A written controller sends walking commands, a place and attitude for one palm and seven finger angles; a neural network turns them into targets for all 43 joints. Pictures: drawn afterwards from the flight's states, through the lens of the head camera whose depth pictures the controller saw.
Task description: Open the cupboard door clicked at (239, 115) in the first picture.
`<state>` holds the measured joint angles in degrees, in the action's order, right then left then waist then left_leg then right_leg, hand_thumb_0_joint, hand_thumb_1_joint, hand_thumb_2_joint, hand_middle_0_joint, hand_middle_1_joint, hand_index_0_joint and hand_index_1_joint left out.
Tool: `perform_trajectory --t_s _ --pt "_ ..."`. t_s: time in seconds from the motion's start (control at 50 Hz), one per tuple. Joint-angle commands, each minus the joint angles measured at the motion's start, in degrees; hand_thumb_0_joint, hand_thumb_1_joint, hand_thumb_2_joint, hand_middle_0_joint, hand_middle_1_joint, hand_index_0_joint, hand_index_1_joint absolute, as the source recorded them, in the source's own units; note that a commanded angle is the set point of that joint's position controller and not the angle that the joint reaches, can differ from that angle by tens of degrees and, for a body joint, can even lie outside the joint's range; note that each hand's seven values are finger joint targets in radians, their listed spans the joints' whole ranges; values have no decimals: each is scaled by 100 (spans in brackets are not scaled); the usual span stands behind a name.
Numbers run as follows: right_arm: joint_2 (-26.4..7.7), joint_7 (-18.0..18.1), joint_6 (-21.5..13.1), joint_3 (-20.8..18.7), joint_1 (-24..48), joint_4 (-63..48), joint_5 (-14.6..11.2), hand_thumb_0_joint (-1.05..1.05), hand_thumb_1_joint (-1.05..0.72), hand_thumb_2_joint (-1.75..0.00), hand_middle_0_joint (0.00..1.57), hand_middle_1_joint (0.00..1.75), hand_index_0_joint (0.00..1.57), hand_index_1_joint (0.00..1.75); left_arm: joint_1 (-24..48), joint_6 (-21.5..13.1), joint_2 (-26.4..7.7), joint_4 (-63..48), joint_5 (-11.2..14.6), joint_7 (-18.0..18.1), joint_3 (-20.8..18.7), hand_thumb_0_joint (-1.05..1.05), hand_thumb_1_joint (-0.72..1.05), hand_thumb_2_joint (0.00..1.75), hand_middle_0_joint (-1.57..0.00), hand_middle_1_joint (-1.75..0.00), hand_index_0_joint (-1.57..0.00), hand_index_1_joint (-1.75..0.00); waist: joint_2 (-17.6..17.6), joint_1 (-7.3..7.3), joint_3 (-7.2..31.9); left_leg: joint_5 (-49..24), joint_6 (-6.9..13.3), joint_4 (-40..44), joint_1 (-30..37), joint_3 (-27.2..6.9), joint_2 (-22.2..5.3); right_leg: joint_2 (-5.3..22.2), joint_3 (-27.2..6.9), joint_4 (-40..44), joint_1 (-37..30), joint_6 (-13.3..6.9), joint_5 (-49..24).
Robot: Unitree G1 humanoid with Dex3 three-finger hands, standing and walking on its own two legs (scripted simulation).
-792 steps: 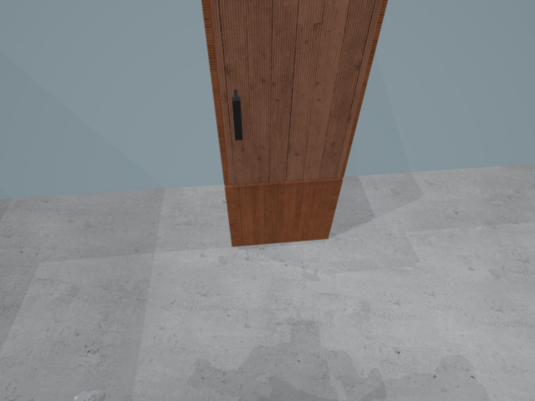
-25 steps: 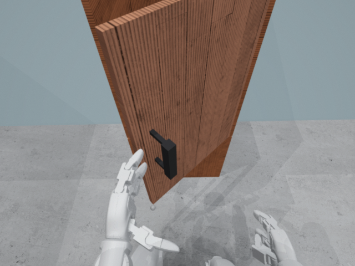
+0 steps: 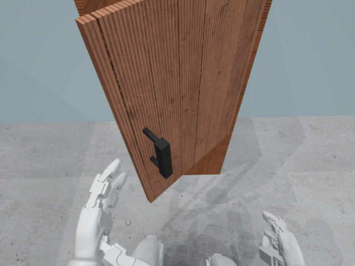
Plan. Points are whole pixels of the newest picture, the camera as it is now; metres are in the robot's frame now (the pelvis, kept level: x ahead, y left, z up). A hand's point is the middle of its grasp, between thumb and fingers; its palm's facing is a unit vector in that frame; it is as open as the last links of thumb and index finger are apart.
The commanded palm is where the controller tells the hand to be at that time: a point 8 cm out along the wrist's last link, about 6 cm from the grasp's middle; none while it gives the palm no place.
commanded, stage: draw the hand back to the body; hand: left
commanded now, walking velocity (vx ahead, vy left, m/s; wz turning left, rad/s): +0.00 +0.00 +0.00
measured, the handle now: (157, 153) +0.35 +0.07 +0.07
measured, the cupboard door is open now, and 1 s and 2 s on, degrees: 43 43 43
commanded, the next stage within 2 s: step back with the hand held close in 1.54 s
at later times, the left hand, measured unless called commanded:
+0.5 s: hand (73, 213) +0.19 +0.17 +0.15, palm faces +0.06 -0.99 -0.11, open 16.1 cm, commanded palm +0.16 +0.23 +0.16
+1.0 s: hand out of the picture +0.23 +0.26 +0.23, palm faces +0.32 -0.86 -0.40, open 11.0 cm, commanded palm +0.18 +0.31 +0.25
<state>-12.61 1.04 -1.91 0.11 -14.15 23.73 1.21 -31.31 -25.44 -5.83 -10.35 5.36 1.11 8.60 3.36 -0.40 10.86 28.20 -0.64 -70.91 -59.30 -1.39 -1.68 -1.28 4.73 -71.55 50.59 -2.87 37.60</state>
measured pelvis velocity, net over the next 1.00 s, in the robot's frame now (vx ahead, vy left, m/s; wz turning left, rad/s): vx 0.04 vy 0.03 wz -0.03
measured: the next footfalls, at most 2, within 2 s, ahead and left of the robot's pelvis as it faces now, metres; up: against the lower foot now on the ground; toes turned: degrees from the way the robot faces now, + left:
none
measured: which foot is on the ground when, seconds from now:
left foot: down 0.00-1.00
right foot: down 0.00-1.00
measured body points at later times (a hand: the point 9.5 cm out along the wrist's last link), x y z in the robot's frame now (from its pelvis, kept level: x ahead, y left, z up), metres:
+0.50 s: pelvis +0.01 +0.00 +0.05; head +0.02 -0.01 +0.50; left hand +0.18 +0.22 +0.16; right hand +0.19 -0.23 -0.02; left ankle +0.06 +0.13 -0.63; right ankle -0.02 -0.09 -0.63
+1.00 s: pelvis +0.04 +0.03 +0.10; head +0.02 +0.01 +0.55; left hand +0.20 +0.30 +0.25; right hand +0.22 -0.19 +0.02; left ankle +0.06 +0.13 -0.63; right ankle -0.02 -0.09 -0.63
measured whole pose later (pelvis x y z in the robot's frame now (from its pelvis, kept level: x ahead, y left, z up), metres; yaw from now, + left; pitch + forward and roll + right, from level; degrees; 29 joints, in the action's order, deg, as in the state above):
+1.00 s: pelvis +0.04 +0.03 +0.10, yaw -2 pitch -1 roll -1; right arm -12.7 5.8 -4.3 3.2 -13.6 31.4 -0.4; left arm -31.6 -2.4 -19.5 -24.1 2.7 7.2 -11.8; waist 3.4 -3.1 3.1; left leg 16.3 2.1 -33.1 -16.2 2.9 0.2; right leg 0.2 0.4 -30.0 8.0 0.5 21.2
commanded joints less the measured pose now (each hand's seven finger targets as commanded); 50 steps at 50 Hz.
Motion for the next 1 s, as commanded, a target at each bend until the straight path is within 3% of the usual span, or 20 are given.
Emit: perform_trajectory --t_s 0.0,0.04,0.16,0.34,0.44,0.46,0.48,0.5,0.54,0.6,0.66,0.7,0.74,0.78,0.92,0.96,0.98 --pt "-507 109 -311 -206 261 -1048 -62 0 -90 -90 20 30 20 30 152 -309 -622 -1800 61 45 -564 0 -50 30 -15 -30 -15 -30 -285 -23 1289 -994 255 882 1598 2 176 -3 -483 1541 -563 185 -1948" --pt "-479 136 -259 -205 248 -1081 -120 0 -90 -90 20 30 20 30 -70 -110 -701 -1938 152 72 -743 0 -50 30 -15 -30 -15 -30 -216 -88 1320 -1174 257 1076 1809 3 183 -37 -430 1671 -859 189 -2185" --pt "-500 254 -239 -153 245 -999 -220 0 -90 -90 20 30 20 30 -278 357 -594 -1705 431 -272 -833 0 -50 30 -15 -30 -15 -30 -650 108 568 -1112 251 1377 1965 -1 179 26 -473 2214 -1147 361 -2515" --pt "-558 314 -412 -138 299 -947 -274 0 -90 -90 20 30 20 30 -249 345 -1078 -2042 833 -689 -1491 0 -50 30 -15 -30 -15 -30 -283 4 281 -1099 244 1782 2400 -28 191 -5 -435 2600 -1390 305 -2151" --pt "-597 349 -536 -108 307 -910 -325 0 -90 -90 20 30 20 30 -184 510 -1227 -2260 968 -814 -1652 0 -32 37 -16 -30 -16 -30 -115 -25 276 -1177 263 2041 2753 -62 177 -56 -313 2746 -1507 261 -2091" --pt "-602 530 -401 -173 339 -959 -268 0 -90 -90 20 30 20 30 -296 953 -2182 -2416 97 -227 -1806 0 -29 39 -16 -30 -16 -30 -135 -281 211 -1200 264 2280 3011 112 67 165 -766 3310 -1534 200 -2135" --pt "-509 598 -357 -111 289 -995 -242 0 -90 -90 20 30 20 30 -306 1217 -1806 -2542 50 33 -1676 0 -26 40 -16 -30 -16 -30 -146 -116 116 -1241 294 2326 3189 161 106 215 -729 3491 -1624 216 -2051" --pt "-487 626 -325 -85 287 -916 -243 0 -90 -90 20 30 20 30 -355 1420 -1642 -2403 -66 192 -1559 0 -22 42 -16 -30 -16 -30 -156 -108 -144 -1255 297 2391 3304 201 94 199 -630 3584 -1656 225 -2029" --pt "-518 669 -286 -48 377 -846 -228 0 -90 -90 20 30 20 30 -267 1661 -1720 -2342 -169 380 -1648 0 -15 45 -16 -30 -16 -30 -434 -100 -312 -1300 323 2583 3501 171 81 174 -557 3824 -1781 241 -2003" --pt "-539 729 -295 2 494 -768 -216 0 -90 -90 20 30 20 30 -129 1800 -1878 -2430 -234 536 -1868 0 -5 50 -17 -30 -17 -30 -384 -144 -314 -1388 329 2941 3936 188 60 160 -451 3998 -2068 243 -2067" --pt "-536 720 -392 81 530 -643 -211 0 -90 -90 20 30 20 30 32 1853 -1886 -2472 -293 649 -1930 0 6 54 -17 -30 -17 -30 52 -167 -409 -1484 307 3332 4325 122 34 143 -349 4095 -2329 199 -2156" --pt "-556 705 -441 84 548 -585 -202 0 -90 -90 20 30 20 30 46 1878 -1901 -2478 -293 671 -2014 0 13 57 -17 -30 -17 -30 -125 -187 -413 -1590 300 3554 4495 90 14 121 -293 4164 -2551 203 -2300" --pt "-576 674 -508 92 599 -490 -191 0 -90 -90 20 30 20 30 34 1899 -1981 -2505 -306 694 -2150 0 20 60 -18 -30 -18 -30 38 -231 -310 -1849 294 3725 4704 96 10 126 -298 4255 -2848 193 -2575" --pt "-584 643 -547 87 639 -424 -198 0 -90 -90 20 30 20 30 61 1906 -2005 -2554 -291 694 -2241 0 27 63 -18 -30 -18 -30 -149 -233 -443 -1987 273 3905 4810 75 -19 111 -267 4347 -2989 202 -2713" --pt "-622 544 -611 62 768 -185 -173 0 -90 -90 20 30 20 30 387 1922 -2224 -2644 -260 703 -2761 0 51 74 -19 -30 -19 -30 11 -282 -588 -2497 214 4362 5220 91 -61 96 -263 4687 -3526 200 -3053" --pt "-625 522 -605 45 834 -135 -169 0 -90 -90 20 30 20 30 387 1940 -2224 -2548 -225 703 -2874 0 58 76 -19 -30 -19 -30 -135 -292 -641 -2556 210 4461 5261 99 -74 91 -260 4766 -3663 198 -3135" --pt "-638 508 -602 45 836 -96 -163 0 -90 -90 20 30 20 30 508 1928 -2287 -2601 -227 704 -2968 0 62 78 -19 -30 -19 -30 22 -302 -630 -2594 196 4506 5327 101 -73 84 -266 4808 -3705 194 -3137"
